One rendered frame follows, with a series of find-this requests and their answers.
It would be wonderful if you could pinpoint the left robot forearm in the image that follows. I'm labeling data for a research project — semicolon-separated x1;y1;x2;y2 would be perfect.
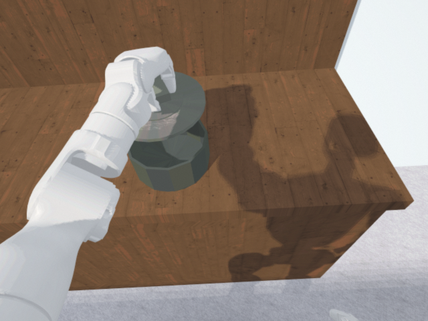
27;55;154;220

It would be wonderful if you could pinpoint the lid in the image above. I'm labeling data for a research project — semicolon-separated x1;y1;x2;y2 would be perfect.
135;72;206;142

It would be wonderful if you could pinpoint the left robot upper arm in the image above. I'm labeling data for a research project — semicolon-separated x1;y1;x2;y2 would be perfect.
0;163;120;321

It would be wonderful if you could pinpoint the knob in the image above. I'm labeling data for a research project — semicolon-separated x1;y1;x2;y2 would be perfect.
152;78;171;104

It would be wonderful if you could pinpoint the robot left hand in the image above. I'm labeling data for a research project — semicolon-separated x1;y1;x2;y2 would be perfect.
114;47;176;112

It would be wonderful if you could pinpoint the pot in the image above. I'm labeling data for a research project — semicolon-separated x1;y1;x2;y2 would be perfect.
128;119;210;192

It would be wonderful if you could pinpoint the table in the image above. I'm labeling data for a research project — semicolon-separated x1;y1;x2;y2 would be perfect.
0;0;414;291

